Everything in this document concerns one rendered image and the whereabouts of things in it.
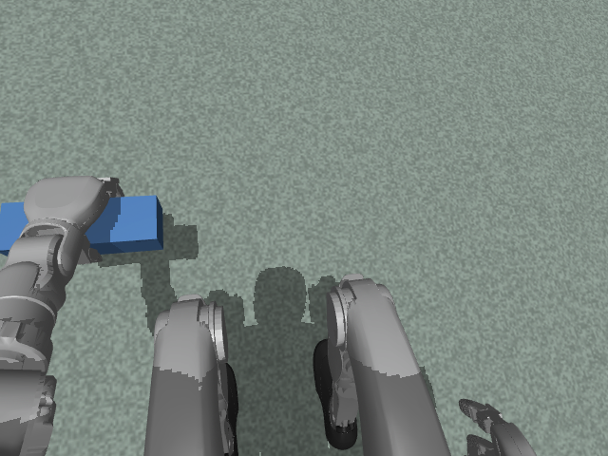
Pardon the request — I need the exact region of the carton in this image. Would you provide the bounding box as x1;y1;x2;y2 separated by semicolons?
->
0;195;163;256

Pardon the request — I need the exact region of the left robot hand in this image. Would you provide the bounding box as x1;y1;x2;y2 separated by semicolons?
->
24;176;124;265

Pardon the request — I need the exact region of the right robot hand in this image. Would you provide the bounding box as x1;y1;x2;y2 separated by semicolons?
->
459;399;537;456

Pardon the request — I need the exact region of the left robot arm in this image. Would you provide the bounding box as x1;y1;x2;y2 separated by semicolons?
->
0;218;85;456

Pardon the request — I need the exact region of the right robot foot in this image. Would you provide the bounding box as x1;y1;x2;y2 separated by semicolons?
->
313;339;357;450

